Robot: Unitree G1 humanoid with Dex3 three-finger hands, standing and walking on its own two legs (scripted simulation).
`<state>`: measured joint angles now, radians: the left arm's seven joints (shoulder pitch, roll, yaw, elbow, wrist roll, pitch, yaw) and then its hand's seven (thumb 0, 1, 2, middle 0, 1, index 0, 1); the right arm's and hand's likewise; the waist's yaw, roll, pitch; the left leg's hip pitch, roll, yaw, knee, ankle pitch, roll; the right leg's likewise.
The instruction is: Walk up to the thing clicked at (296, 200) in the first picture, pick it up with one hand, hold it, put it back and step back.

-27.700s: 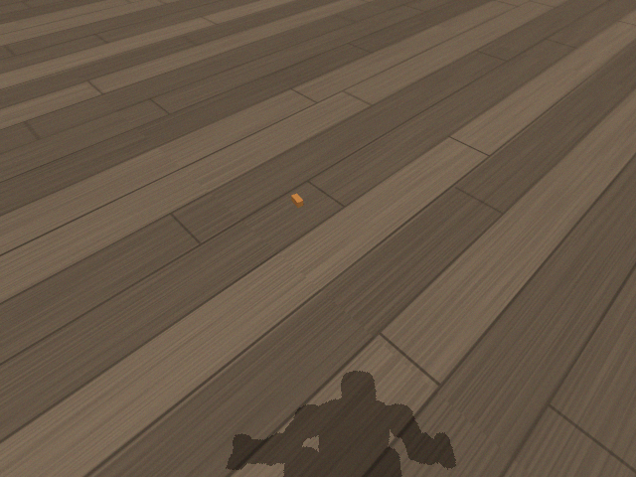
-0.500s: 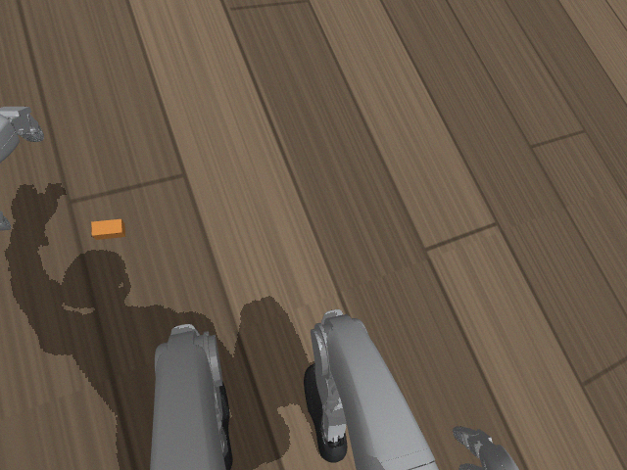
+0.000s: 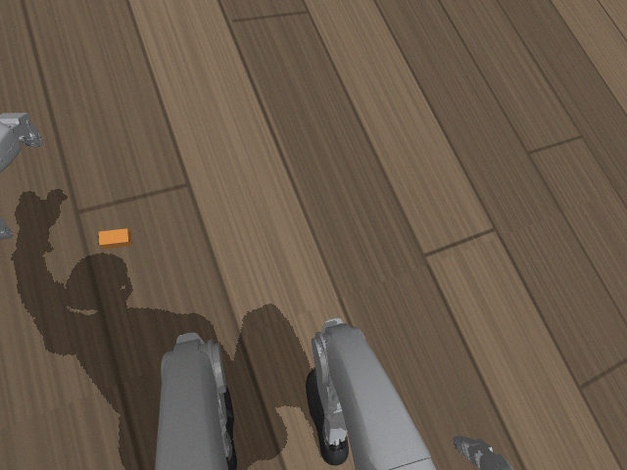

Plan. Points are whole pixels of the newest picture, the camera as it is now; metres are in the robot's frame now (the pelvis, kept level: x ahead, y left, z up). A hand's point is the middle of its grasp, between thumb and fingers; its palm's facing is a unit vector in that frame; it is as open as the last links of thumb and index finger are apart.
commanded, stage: go down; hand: left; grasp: from above
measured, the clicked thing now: (115, 238) +0.56 +0.32 -0.52
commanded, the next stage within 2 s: approach in 0.78 s
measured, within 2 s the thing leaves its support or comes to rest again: neither
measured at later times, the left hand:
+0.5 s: hand out of the picture +0.47 +0.34 -0.06, palm faces -0.46 -0.02 -0.89, open 13.0 cm
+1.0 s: hand out of the picture +0.48 +0.34 -0.05, palm faces -0.44 -0.03 -0.90, open 13.0 cm
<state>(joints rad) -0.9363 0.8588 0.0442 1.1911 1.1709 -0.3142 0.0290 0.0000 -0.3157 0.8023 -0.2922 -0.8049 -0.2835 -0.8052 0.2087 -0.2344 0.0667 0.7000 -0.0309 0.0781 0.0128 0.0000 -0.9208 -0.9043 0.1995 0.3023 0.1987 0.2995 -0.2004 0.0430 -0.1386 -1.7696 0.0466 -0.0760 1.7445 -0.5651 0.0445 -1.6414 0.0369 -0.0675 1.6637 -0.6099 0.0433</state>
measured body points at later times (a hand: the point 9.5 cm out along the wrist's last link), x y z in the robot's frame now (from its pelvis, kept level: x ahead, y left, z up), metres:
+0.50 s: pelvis +0.01 +0.00 +0.01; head +0.20 +0.06 +0.41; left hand +0.49 +0.34 -0.01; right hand +0.07 -0.27 -0.10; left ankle +0.09 +0.10 -0.50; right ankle +0.08 -0.14 -0.50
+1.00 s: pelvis +0.01 +0.00 +0.02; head +0.20 +0.07 +0.42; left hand +0.49 +0.34 +0.00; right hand +0.07 -0.26 -0.09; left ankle +0.09 +0.10 -0.50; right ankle +0.08 -0.14 -0.50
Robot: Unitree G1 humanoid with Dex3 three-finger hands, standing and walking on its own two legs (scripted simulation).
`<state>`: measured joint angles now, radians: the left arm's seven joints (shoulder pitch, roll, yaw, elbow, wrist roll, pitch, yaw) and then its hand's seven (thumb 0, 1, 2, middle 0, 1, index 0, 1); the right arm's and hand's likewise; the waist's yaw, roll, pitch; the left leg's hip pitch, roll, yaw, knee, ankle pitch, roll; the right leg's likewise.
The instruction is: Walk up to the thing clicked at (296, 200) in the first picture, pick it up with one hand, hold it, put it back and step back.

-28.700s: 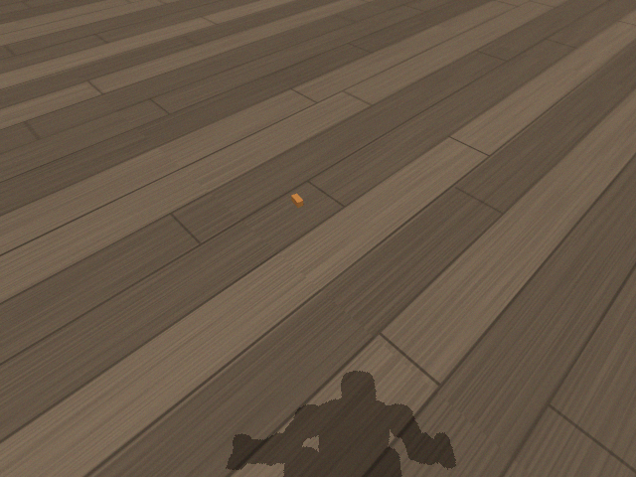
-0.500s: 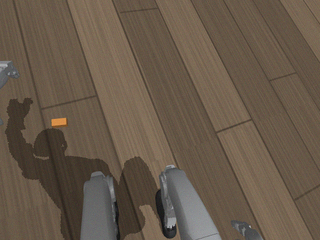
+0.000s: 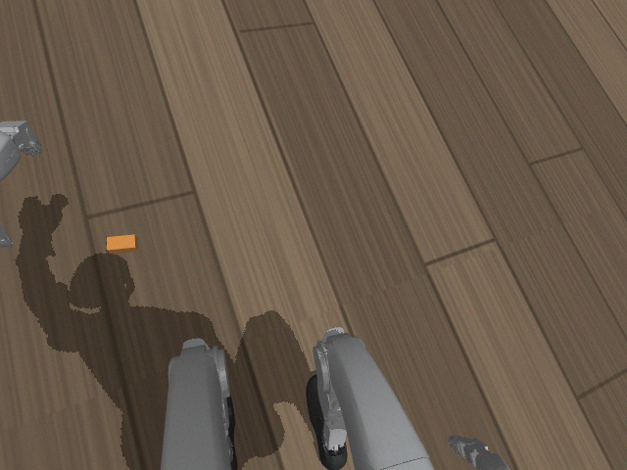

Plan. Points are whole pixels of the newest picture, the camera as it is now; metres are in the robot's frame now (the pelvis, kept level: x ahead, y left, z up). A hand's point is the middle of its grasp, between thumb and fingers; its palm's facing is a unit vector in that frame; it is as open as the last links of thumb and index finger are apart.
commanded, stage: approach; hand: left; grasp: from above
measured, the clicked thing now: (122, 244) +0.55 +0.32 -0.54
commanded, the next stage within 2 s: rest palm in 0.94 s
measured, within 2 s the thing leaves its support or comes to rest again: neither
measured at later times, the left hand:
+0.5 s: hand (89, 243) +0.48 +0.32 -0.32, palm faces -0.43 -0.02 -0.90, open 12.1 cm
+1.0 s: hand (130, 243) +0.52 +0.28 -0.45, palm faces -0.49 -0.05 -0.87, open 12.1 cm
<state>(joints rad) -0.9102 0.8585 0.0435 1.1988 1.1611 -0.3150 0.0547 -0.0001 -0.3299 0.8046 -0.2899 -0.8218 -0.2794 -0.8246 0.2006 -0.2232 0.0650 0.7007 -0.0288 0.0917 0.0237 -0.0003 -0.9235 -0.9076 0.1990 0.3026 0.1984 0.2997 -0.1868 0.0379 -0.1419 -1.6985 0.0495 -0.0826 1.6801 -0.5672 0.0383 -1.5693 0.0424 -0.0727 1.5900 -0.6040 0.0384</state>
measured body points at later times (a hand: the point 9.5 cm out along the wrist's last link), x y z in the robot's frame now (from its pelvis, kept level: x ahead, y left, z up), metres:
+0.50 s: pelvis -0.02 +0.00 -0.16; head +0.25 +0.08 +0.19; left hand +0.50 +0.32 -0.27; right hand +0.02 -0.28 -0.26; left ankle +0.08 +0.10 -0.52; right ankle +0.07 -0.14 -0.52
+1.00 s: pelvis -0.01 -0.01 -0.23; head +0.31 +0.06 +0.08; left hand +0.55 +0.28 -0.40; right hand +0.00 -0.28 -0.30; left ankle +0.07 +0.10 -0.52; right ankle +0.07 -0.14 -0.52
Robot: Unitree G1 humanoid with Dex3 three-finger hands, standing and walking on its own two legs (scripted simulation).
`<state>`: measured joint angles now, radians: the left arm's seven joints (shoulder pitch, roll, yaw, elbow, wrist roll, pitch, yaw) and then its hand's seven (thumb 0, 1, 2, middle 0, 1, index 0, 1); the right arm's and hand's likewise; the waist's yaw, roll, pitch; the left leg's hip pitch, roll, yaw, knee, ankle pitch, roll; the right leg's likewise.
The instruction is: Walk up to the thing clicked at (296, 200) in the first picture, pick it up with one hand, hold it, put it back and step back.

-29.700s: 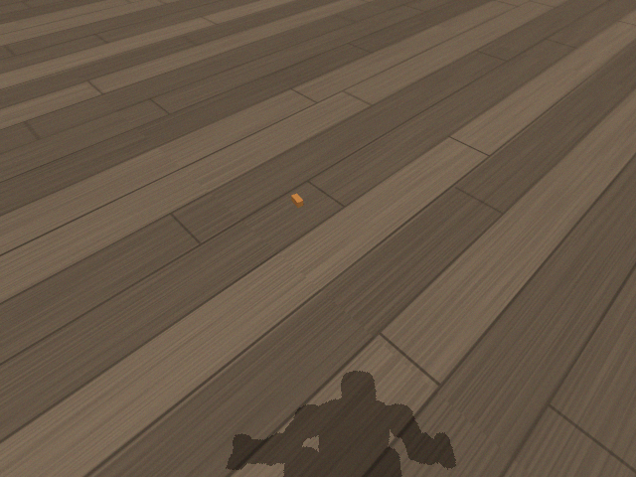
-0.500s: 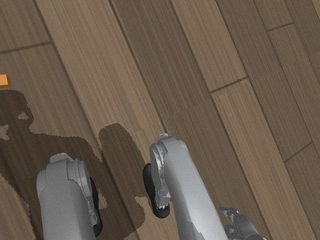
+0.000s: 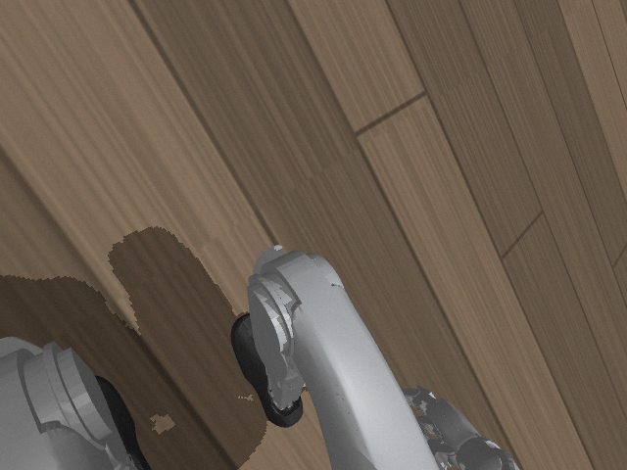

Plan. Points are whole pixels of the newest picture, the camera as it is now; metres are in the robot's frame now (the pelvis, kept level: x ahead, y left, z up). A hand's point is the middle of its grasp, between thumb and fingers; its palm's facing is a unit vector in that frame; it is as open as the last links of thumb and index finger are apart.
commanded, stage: rest palm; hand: left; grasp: from above
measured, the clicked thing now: out of the picture +0.50 +0.42 -0.31
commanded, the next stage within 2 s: none
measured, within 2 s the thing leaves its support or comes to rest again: neither
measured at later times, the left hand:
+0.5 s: hand out of the picture +0.44 +0.38 -0.23, palm faces -0.52 -0.15 -0.84, open 12.6 cm
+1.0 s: hand out of the picture +0.44 +0.39 -0.24, palm faces -0.48 -0.11 -0.87, open 13.3 cm
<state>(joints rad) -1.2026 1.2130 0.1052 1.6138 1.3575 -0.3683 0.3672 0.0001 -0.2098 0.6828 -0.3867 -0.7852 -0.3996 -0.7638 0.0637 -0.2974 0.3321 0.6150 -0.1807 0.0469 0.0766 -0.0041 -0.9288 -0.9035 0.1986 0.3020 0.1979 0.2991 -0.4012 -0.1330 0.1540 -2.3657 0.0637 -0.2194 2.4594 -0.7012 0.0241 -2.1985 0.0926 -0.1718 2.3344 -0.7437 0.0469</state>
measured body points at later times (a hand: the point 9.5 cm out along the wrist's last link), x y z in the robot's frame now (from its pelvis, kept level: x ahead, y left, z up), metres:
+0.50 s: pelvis -0.01 +0.00 -0.01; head +0.27 +0.15 +0.31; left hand +0.46 +0.39 -0.18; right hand +0.08 -0.25 -0.08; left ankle +0.06 +0.13 -0.29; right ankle +0.09 -0.12 -0.29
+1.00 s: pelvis -0.01 +0.00 -0.02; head +0.27 +0.14 +0.30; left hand +0.47 +0.40 -0.19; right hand +0.09 -0.26 -0.08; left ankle +0.06 +0.13 -0.29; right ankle +0.09 -0.12 -0.29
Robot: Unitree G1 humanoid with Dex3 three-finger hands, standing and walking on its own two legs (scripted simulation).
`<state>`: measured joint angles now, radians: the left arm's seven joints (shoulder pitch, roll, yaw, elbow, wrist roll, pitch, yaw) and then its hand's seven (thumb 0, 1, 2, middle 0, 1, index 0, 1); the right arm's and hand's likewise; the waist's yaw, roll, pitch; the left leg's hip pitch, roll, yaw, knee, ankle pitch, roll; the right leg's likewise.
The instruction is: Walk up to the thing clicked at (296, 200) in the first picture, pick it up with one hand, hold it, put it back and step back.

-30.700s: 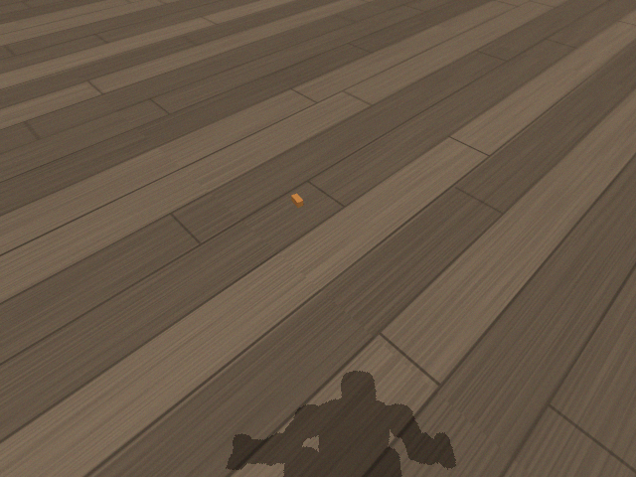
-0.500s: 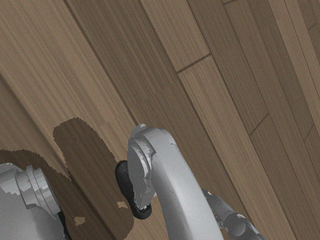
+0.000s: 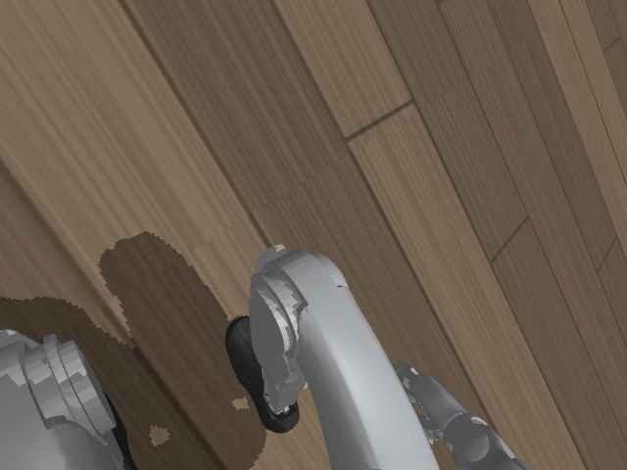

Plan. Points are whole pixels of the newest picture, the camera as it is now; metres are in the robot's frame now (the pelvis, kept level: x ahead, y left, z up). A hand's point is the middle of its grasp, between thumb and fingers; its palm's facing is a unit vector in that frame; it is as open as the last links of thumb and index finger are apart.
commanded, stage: rest palm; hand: left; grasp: from above
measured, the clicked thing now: out of the picture +0.49 +0.44 -0.29
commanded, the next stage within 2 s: none
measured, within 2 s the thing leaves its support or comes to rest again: neither
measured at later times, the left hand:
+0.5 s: hand out of the picture +0.45 +0.40 -0.22, palm faces -0.46 -0.13 -0.88, open 13.6 cm
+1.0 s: hand out of the picture +0.44 +0.41 -0.22, palm faces -0.45 -0.12 -0.88, open 13.2 cm
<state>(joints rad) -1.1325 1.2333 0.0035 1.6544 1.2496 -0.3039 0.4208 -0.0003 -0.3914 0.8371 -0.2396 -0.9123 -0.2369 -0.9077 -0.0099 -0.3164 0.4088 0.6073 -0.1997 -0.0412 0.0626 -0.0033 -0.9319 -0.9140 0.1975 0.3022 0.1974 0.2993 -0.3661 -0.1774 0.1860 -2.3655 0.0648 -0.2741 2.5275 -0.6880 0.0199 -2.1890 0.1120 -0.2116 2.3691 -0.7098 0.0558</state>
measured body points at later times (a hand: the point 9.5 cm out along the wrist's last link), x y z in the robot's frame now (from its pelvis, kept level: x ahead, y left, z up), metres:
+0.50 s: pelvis +0.00 +0.00 +0.01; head +0.28 +0.15 +0.32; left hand +0.47 +0.40 -0.17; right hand +0.09 -0.25 -0.06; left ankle +0.07 +0.13 -0.28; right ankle +0.11 -0.11 -0.28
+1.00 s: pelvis -0.01 +0.00 +0.00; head +0.27 +0.15 +0.32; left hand +0.46 +0.41 -0.17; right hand +0.10 -0.25 -0.06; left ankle +0.07 +0.13 -0.28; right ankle +0.11 -0.11 -0.28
